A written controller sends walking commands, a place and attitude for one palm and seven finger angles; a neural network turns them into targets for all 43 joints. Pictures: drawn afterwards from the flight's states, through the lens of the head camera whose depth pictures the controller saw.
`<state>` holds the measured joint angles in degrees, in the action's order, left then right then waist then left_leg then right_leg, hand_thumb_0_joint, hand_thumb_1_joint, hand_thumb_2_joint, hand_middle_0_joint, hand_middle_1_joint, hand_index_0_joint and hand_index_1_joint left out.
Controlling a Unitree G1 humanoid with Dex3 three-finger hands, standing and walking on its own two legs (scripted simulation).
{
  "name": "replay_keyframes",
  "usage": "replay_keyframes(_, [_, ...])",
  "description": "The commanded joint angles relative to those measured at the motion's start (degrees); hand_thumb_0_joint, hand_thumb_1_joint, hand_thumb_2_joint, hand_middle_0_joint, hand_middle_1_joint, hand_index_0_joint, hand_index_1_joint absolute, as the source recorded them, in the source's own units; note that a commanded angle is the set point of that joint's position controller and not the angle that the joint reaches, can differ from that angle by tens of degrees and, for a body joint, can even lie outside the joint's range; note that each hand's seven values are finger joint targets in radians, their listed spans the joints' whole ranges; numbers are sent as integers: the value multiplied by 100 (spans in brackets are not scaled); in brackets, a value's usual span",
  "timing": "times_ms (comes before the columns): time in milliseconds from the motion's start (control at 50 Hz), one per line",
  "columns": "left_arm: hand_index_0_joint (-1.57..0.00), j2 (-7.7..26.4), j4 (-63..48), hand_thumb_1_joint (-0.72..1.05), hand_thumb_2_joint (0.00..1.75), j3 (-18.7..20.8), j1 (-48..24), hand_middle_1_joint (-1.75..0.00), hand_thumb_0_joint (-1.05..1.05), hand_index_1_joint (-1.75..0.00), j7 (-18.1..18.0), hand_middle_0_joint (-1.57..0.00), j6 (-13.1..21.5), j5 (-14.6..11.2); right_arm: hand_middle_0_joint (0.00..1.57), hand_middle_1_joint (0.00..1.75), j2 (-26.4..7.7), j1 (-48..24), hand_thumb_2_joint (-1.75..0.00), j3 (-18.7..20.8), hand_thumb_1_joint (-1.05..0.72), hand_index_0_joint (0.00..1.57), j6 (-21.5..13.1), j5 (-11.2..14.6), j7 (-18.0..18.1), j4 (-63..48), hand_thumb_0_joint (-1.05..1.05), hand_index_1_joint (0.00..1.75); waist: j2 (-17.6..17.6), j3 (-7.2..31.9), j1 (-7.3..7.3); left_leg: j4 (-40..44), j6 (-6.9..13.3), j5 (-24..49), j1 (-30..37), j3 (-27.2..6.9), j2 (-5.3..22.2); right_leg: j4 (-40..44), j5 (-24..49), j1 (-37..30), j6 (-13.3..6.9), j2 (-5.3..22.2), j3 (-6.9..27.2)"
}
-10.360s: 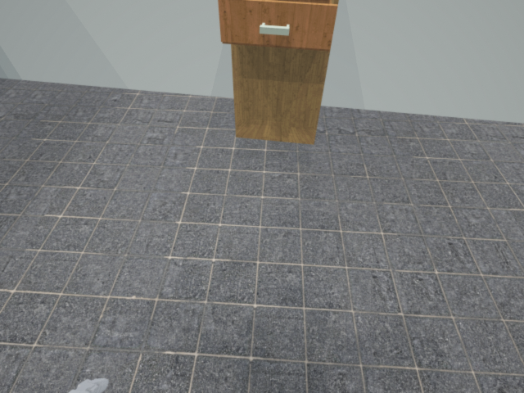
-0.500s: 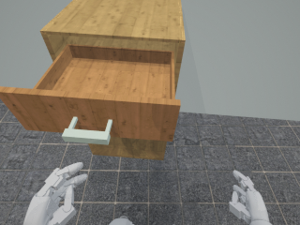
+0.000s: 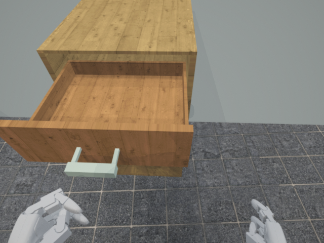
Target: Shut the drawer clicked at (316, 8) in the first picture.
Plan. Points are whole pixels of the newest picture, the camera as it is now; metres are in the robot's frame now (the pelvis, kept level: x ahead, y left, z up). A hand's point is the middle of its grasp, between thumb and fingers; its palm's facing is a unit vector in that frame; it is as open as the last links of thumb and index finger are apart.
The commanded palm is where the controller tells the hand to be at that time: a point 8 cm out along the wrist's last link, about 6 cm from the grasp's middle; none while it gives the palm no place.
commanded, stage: raise the hand and make a fist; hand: left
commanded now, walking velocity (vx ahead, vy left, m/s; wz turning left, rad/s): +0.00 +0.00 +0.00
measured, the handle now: (94, 161) +0.29 +0.19 +0.06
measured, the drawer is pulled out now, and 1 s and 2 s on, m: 0.30 0.30 0.30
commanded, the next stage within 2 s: bring the fist close to the handle in 0.98 s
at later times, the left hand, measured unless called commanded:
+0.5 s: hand (62, 226) +0.13 +0.16 +0.15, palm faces -0.03 -1.00 -0.02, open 3.2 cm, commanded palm +0.08 +0.21 +0.15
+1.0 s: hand (73, 222) +0.14 +0.14 +0.16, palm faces +0.02 -1.00 -0.08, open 3.3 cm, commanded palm +0.08 +0.20 +0.16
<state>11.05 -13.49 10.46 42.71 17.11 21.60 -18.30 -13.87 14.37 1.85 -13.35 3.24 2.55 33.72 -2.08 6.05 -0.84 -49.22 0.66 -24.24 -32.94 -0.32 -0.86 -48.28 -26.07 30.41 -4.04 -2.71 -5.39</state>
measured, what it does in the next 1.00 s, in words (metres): stands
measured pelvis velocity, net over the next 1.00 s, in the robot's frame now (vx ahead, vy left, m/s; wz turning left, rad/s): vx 0.00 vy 0.02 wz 0.00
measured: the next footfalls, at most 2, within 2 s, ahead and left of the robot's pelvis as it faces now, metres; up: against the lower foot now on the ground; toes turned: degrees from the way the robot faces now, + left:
none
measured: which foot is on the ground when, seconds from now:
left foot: down 0.00-1.00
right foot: down 0.00-1.00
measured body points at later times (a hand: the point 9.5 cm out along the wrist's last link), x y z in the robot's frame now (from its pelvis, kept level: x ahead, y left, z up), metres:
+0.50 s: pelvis -0.01 +0.05 +0.00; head -0.03 +0.04 +0.45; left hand +0.13 +0.22 +0.15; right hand +0.20 -0.14 -0.04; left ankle +0.00 +0.11 -0.70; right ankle -0.02 -0.06 -0.70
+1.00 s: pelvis +0.00 +0.02 +0.01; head -0.02 +0.00 +0.45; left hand +0.13 +0.20 +0.17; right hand +0.20 -0.19 -0.04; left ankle +0.00 +0.11 -0.70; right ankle -0.02 -0.06 -0.70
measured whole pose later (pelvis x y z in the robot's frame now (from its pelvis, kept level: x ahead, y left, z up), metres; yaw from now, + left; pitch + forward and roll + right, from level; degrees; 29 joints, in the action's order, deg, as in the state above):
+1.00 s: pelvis +0.00 +0.02 +0.01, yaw +0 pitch +3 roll -1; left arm 11.0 -43.1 -2.3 49.9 3.7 4.6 -9.6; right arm -12.6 15.6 -1.5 -11.6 3.6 0.0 26.5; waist -3.8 7.4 -1.3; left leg -47.7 2.4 -24.6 -26.1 0.2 -1.8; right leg -45.8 -25.9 23.1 -3.0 -1.9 -4.8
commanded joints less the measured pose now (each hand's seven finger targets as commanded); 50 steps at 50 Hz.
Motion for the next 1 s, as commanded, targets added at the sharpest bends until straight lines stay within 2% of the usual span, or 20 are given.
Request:
replay_keyframes(0, [-114, 469, -1774, 90, 90, -53, 303, -132, 0, -132, 62, -114, 532, -63, 20, 30, -509, -543, -90, 138, -90, 20, -661, 14, 16, -1161, 0, 30, 198, 900, 28, 352, 184, 1663, 481, -221, 1, 850, 2559, -613, 594, 446, 773])
replay_keyframes(80, [-122, 419, -2208, 90, 90, -235, 528, -140, 0, -140, -369, -122, 451, 160, 20, 30, -488, -581, -90, 135, -90, 20, -719, -13, -49, -1215, 0, 30, 135, 801, -49, 561, 203, 1674, 633, -239, 41, 712, 1768, -359, 343, 249, 322])
replay_keyframes(120, [-126, 368, -2311, 90, 90, -382, 489, -145, 0, -145, -599, -126, 273, 316, 20, 30, -489, -714, -90, 106, -90, 20, -671, -7, -84, -1264, 0, 30, 57, 500, -51, 677, 200, 1428, 630, -290, 81, 709, 1295, -167, 280, 188, 181])
replay_keyframes(200, [-134, 130, -2682, 90, 90, -856, 543, -153, 0, -153, -816, -134, -201, 508, 20, 30, -477, -772, -90, -5, -90, 20, -536, 4, -142, -1513, 0, 30, -87, 283, -40, 895, 162, 991, 614, -398, 148, 694, 766, -50, 260, 173, 25])
replay_keyframes(220, [-136, 215, -2857, 90, 90, -840, 476, -156, 0, -156, -880, -136, -312, 571, 20, 30, -489, -800, -90, -13, -90, 20, -507, 26, -152, -1538, 0, 30, -88, 304, -50, 931, 162, 960, 663, -426, 165, 704, 711, -109, 243, 167, 34])
replay_keyframes(260, [-140, 39, -3154, 90, 90, -1182, 496, -160, 0, -160, -933, -140, -549, 657, 20, 30, -471, -781, -90, -82, -90, 20, -449, 19, -186, -1665, 0, 30, -41, 191, -21, 1032, 154, 783, 666, -500, 215, 689, 535, -48, 250, 161, -24])
replay_keyframes(320, [-140, 137, -3567, 90, 90, -1223, 364, -160, 0, -160, -1100, -140, -837, 784, 20, 30, -473, -803, -90, -142, -90, 20, -367, 18, -202, -1748, 0, 30, -135, 54, -50, 1170, 107, 632, 701, -629, 280, 650, 430, -58, 228, 143, -49])
replay_keyframes(400, [-140, 32, -3934, 90, 90, -1430, 478, -160, 0, -160, -1256, -140, -1146, 928, 20, 30, -438, -738, -90, -198, -90, 20, -224, 11, -272, -1851, 0, 30, -40, -24, -48, 1287, 27, 615, 752, -724, 349, 601, 410, -57, 243, 141, -90])
replay_keyframes(420, [-140, 123, -4062, 90, 90, -1366, 410, -160, 0, -160, -1304, -140, -1217, 961, 20, 30, -445, -767, -90, -198, -90, 20, -218, 23, -283, -1879, 0, 30, -235, 15, -81, 1318, 5, 561, 788, -717, 338, 593, 414, -116, 226, 143, -70])
replay_keyframes(500, [-140, 77, -4284, 90, 90, -1425, 464, -160, 0, -160, -1401, -140, -1436, 1012, 20, 30, -419, -748, -90, -237, -90, 20, -112, 29, -311, -1945, 0, 30, -2, -55, -71, 1400, -32, 564, 823, -751, 372, 640, 430, -175, 237, 152, -84])
replay_keyframes(560, [-140, 79, -4471, 90, 90, -1430, 500, -160, 0, -160, -1397, -140, -1568, 983, 20, 30, -425, -757, -90, -246, -90, 20, -123, 63, -318, -1957, 0, 30, -12, -10, -102, 1437, -58, 630, 895, -756, 381, 671, 468, -281, 240, 158, -66])
replay_keyframes(620, [-140, 40, -4204, 90, 90, -1353, 762, -160, 0, -160, -1357, -140, -1710, 930, 20, 30, -422, -817, -90, -212, -90, 20, -121, 89, -296, -1910, 0, 30, 257, -76, -123, 1391, -30, 780, 844, -643, 328, 795, 609, -396, 239, 139, -68])
replay_keyframes(700, [-140, 9, -4292, 90, 90, -1447, 665, -160, 0, -160, -1343, -140, -1720, 942, 20, 30, -443, -747, -90, -219, -90, 20, -123, 68, -261, -1931, 0, 30, 210, -131, -74, 1331, 40, 732, 829, -535, 257, 875, 589, -402, 259, 166, -31])
replay_keyframes(720, [-140, 172, -4424, 90, 90, -1341, 570, -160, 0, -160, -1379, -140, -1694, 982, 20, 30, -462, -737, -90, -200, -90, 20, -145, 81, -260, -1935, 0, 30, 56, -62, -92, 1305, 50, 691, 836, -534, 243, 862, 564, -436, 240, 166, 4])
replay_keyframes(760, [-140, 80, -4466, 90, 90, -1444, 561, -160, 0, -160, -1419, -140, -1602, 995, 20, 30, -422, -688, -90, -212, -90, 20, -184, 51, -259, -1957, 0, 30, -16, -59, -64, 1241, 107, 658, 839, -480, 209, 897, 492, -408, 245, 185, 15])
replay_keyframes(800, [-140, 77, -4490, 90, 90, -1424, 631, -160, 0, -160, -1458, -140, -1479, 968, 20, 30, -422, -614, -90, -195, -90, 20, -212, 35, -264, -1941, 0, 30, 23, 59, -57, 1143, 140, 818, 898, -438, 192, 936, 620, -422, 248, 184, 51])
replay_keyframes(840, [-140, 234, -4441, 90, 90, -1196, 758, -160, 0, -160, -1475, -140, -1405, 928, 20, 30, -401, -641, -90, -169, -90, 20, -248, 38, -256, -1907, 0, 30, 103, 171, -108, 1072, 148, 939, 862, -371, 175, 958, 769, -545, 238, 189, 95])
replay_keyframes(880, [-140, 235, -4302, 90, 90, -1117, 940, -160, 0, -160, -1437, -140, -1335, 900, 20, 30, -389, -642, -90, -144, -90, 20, -215, 48, -249, -1861, 0, 30, 263, 127, -102, 992, 166, 1109, 849, -287, 153, 999, 1037, -599, 252, 198, 144])
replay_keyframes(920, [-140, 315, -4142, 90, 90, -943, 1085, -160, 0, -160, -1389, -140, -1343, 838, 20, 30, -365, -733, -90, -136, -90, 20, -219, 69, -238, -1841, 0, 30, 179, 107, -142, 944, 175, 1171, 787, -244, 123, 1058, 1213, -687, 250, 219, 211])
replay_keyframes(980, [-140, 293, -4077, 90, 90, -923, 933, -160, 0, -160, -1260, -140, -1299, 713, 20, 30, -377, -746, -90, -158, -90, 20, -242, 77, -179, -1815, 0, 30, 283, -36, -78, 880, 201, 1126, 758, -185, 95, 1198, 1274, -670, 301, 269, 347])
